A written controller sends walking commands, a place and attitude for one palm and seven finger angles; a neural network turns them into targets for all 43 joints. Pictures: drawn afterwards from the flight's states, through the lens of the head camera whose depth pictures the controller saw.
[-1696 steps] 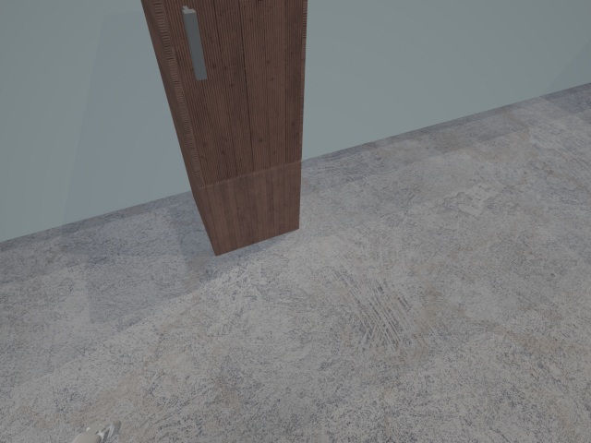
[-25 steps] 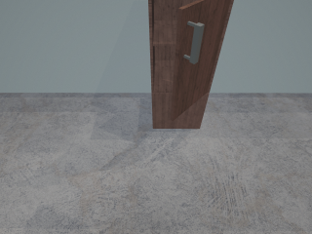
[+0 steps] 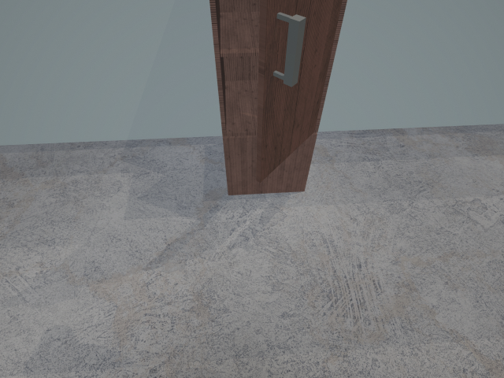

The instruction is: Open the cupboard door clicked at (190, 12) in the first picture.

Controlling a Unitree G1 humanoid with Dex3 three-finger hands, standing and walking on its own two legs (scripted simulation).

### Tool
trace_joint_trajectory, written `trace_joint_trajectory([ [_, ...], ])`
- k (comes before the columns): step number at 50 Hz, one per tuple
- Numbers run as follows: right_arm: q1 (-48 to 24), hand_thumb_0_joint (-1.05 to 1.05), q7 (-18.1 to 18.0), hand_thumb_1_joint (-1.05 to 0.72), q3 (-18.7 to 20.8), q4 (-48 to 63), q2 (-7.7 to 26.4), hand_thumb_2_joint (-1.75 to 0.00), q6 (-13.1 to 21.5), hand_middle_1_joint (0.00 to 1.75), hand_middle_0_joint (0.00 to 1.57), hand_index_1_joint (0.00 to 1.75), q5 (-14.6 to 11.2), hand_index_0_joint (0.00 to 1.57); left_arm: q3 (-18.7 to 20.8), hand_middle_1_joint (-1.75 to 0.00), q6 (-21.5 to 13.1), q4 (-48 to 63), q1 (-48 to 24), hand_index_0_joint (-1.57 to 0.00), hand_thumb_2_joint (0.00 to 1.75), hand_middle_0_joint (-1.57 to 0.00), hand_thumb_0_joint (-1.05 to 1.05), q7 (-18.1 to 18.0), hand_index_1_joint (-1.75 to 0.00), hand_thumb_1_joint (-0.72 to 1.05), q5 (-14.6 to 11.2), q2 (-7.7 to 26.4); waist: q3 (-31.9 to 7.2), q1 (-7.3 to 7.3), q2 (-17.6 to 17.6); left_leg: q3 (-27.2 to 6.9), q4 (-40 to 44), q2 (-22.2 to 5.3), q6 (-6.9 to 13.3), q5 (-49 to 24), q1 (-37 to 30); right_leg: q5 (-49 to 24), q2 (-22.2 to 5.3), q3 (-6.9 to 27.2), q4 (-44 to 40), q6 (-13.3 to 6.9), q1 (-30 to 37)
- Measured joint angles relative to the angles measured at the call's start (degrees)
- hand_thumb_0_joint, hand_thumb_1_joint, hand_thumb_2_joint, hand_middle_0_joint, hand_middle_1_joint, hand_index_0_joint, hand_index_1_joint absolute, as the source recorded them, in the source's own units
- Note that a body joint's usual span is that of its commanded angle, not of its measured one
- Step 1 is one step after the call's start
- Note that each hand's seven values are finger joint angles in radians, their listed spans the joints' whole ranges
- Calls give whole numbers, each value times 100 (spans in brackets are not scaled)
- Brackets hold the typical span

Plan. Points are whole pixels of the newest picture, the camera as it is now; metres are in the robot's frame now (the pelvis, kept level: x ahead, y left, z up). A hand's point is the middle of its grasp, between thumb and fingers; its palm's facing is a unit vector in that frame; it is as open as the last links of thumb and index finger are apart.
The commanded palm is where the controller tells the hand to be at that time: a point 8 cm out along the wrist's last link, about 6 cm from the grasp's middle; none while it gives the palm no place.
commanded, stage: walk to a spot facing it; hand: left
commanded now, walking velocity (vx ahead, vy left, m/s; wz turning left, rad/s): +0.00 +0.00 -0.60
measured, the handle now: (286, 50) +0.77 -0.04 +0.12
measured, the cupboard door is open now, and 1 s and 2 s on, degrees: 46 46 46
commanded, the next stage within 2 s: none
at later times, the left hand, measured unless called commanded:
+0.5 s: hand out of the picture +0.11 +0.14 -0.16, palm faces -0.24 -0.93 -0.28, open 7.4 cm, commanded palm none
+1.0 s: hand (215, 334) +0.22 +0.09 -0.16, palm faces -0.57 -0.78 -0.25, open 7.4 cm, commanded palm none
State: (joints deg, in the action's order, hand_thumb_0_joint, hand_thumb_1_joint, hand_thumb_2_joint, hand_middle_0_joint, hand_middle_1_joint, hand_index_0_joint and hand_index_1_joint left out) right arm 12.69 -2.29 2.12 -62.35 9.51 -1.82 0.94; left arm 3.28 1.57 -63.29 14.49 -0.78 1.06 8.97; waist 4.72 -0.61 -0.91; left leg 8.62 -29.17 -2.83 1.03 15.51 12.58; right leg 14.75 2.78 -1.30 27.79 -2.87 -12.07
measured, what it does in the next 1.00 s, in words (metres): steps on the spot, turning right: right foot, then left foot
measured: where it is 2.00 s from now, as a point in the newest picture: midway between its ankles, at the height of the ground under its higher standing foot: outside the picture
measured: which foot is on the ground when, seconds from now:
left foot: down 0.00-0.28, up 0.30-0.68, down 0.70-1.00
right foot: down 0.00-0.04, up 0.06-0.26, down 0.28-0.68, up 0.70-1.00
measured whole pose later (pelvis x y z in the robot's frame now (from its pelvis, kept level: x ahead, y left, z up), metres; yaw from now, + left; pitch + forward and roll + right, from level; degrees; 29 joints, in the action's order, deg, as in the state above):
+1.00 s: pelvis +0.01 -0.04 +0.00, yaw -36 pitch +1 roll -1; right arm 13.7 -1.6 2.3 -51.1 12.9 -1.2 1.9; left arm 5.0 3.2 -51.9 6.6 2.6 1.3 15.3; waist 7.9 -0.4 -1.2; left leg 10.4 -31.9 -9.0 -3.1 20.1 12.0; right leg 22.7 -1.1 -3.2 41.7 1.9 -20.9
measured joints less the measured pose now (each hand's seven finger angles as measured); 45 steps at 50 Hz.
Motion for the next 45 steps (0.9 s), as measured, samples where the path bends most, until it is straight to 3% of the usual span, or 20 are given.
trace_joint_trajectory([
  [3,-16,0,-15,-91,38,151,13,-90,24,29,20,30,22,20,66,-30,65,162,-96,-20,90,-20,0,42,-29,91,13,71,45,27,67,191,-93,-12,32,69,76,119,-12,150,392,40,-281],
  [8,-28,0,-34,-91,88,347,143,-90,109,29,21,30,88,20,169,-30,161,437,-373,-20,90,-20,1,120,-29,91,50,134,197,51,-87,478,-79,-162,24,84,14,1209,-186,15,2167,227,-941],
  [11,-51,1,-4,-91,108,408,226,-90,83,29,21,30,116,20,189,-30,117,629,-498,-20,90,-20,1,147,-29,91,45,172,240,62,-232,603,-156,-357,-93,134,-11,1154,-322,-128,1885,276,-865],
  [14,-61,1,50,-91,132,488,255,-90,10,30,21,30,69,20,199,-30,-1,827,-494,-20,90,-19,0,158,-29,91,58,303,181,98,-200,727,-692,-568,-261,415,166,250,-398,-122,800,200,-493],
  [17,-303,1,89,-91,192,568,352,-90,-151,29,21,30,-3,20,187,-30,-92,855,-569,-20,90,-19,0,70,-29,91,53,300,300,87,-250,-27,-2297,-438,-350,1394,788,403,-206,-54,952,22,-576],
  [19,-489,1,97,-91,211,648,386,-90,-199,29,21,30,-19,20,173,-30,-80,891,-543,-20,90,-20,0,17,-29,91,52,281,348,108,-181,-328,-3062,-268,-391,1379,1135,307,-131,79,754,-21,-535],
  [21,-661,1,102,-91,216,767,391,-90,-185,29,20,30,-28,20,157,-30,-64,893,-496,-20,90,-20,0,-14,-29,91,54,272,371,134,-68,-480,-3318,-152,-441,1225,1331,117,-76,259,501,-24,-490],
  [29,-1045,1,75,-91,177,1146,337,-90,-87,29,20,30,-79,19,110,-30,4,903,-328,-21,90,-20,0,32,-29,91,72,235,298,218,177,-811,-2254,89,-465,1041,1158,-219,137,829,48,12,-433],
  [34,-964,1,40,-91,76,1272,274,-90,57,29,20,30,-102,20,151,-30,93,956,-307,-21,90,-20,1,59,-30,91,27,317,176,202,249,-853,-437,131,-330,391,436,-117,338,1057,325,156,-650],
  [37,-781,0,-1,-91,13,1273,216,-90,117,29,20,30,-1,20,183,-30,182,974,-473,-21,90,-20,1,128,-29,91,5,451,246,201,323,-754,-364,52,-132,236,357,1115,288,786,1739,335,-1171],
  [40,-505,1,-15,-91,-70,1253,150,-90,94,29,21,30,68,20,253,-30,187,1032,-596,-20,90,-20,1,221,-29,91,48,579,299,235,356,-568,-166,-85,-159,201,170,1244,90,430,3147,511,-1619],
  [42,-338,1,-15,-91,-86,1235,150,-89,79,30,21,30,83,20,265,-30,191,1090,-646,-20,90,-20,1,263,-29,91,38,619,313,231,295,-450,-20,-193,-186,149,65,1174,-74,268,3484,579,-1726],
  [45,-149,1,3,-91,-67,1187,194,-89,73,30,21,30,98,20,247,-30,198,1144,-691,-20,90,-19,1,304,-29,91,27,635,322,191,164,-225,63,-359,-241,163,-42,1093,-298,79,3028,612,-1578],
])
